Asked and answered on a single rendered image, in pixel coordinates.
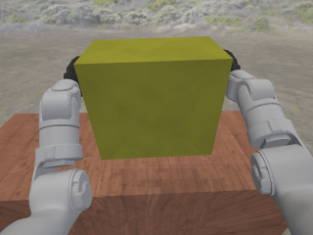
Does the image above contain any robot right forearm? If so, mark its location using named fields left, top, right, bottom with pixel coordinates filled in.
left=225, top=70, right=313, bottom=162

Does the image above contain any pedestal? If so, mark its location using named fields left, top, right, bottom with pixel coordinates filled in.
left=0, top=111, right=288, bottom=235

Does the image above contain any carton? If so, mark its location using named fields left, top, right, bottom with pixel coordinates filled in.
left=73, top=36, right=234, bottom=160

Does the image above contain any right robot upper arm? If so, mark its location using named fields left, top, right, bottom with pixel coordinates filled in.
left=250, top=144, right=313, bottom=235

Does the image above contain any right robot hand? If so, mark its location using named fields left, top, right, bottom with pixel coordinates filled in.
left=224, top=49, right=241, bottom=71

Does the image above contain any left robot hand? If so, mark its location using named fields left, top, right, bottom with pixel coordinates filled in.
left=64, top=56, right=83, bottom=97

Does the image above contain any left robot upper arm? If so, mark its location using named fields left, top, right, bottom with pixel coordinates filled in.
left=0, top=168, right=93, bottom=235

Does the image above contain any robot left forearm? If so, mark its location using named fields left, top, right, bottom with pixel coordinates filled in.
left=28, top=78, right=83, bottom=211

